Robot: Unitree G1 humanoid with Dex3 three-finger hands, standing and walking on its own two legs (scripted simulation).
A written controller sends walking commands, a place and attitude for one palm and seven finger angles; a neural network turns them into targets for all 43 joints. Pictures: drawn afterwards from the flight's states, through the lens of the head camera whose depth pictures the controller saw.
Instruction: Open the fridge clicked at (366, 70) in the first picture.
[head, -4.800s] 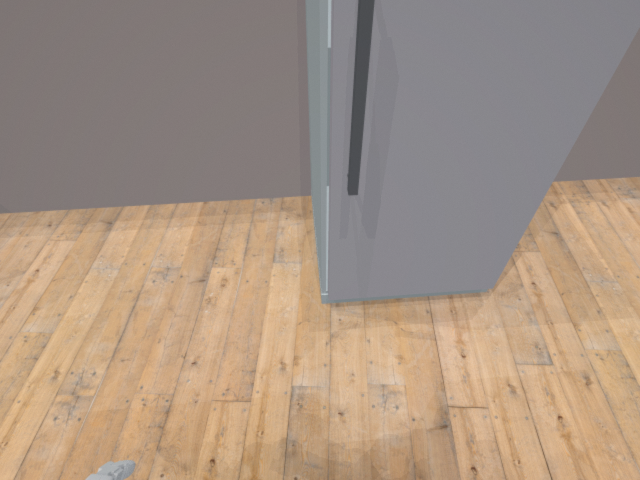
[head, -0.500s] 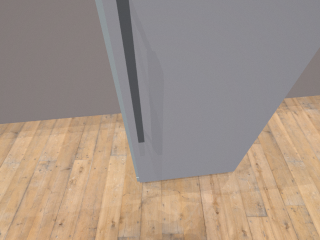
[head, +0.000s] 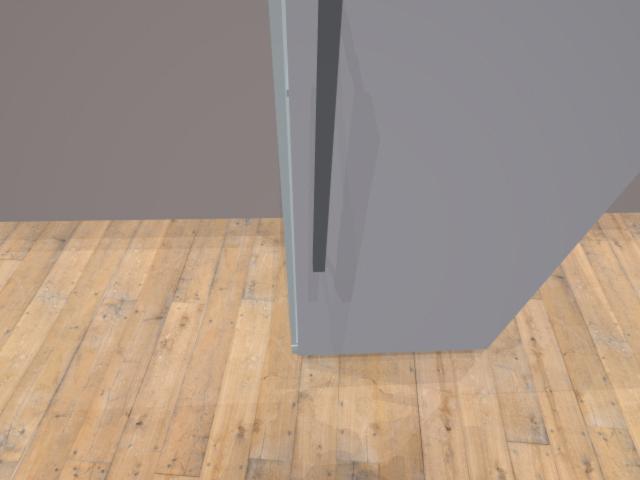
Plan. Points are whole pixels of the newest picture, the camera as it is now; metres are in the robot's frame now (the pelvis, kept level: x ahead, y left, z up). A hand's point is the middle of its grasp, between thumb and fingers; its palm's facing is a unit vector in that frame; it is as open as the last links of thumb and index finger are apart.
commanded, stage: look again from close up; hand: left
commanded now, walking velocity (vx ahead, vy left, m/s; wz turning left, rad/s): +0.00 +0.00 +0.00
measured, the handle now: (322, 157) +0.52 +0.04 +0.12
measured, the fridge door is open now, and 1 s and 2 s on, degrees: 0 0 0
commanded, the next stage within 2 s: shuffle to correct the standing spot in 1.60 s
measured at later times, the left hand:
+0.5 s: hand out of the picture -0.01 +0.20 -0.16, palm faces +0.00 -0.98 -0.21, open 7.3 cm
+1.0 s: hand out of the picture +0.03 +0.16 -0.17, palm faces +0.01 -0.98 -0.21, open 7.3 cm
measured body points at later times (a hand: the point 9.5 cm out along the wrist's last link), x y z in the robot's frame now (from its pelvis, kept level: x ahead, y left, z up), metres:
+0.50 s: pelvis +0.00 +0.03 +0.01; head +0.01 +0.02 +0.46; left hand -0.01 +0.25 -0.15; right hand +0.01 -0.21 -0.15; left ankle -0.01 +0.10 -0.73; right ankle +0.01 -0.15 -0.73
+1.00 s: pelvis +0.03 -0.02 +0.01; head +0.04 -0.03 +0.46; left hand +0.03 +0.21 -0.15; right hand +0.04 -0.25 -0.16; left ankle -0.01 +0.10 -0.73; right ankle +0.01 -0.15 -0.73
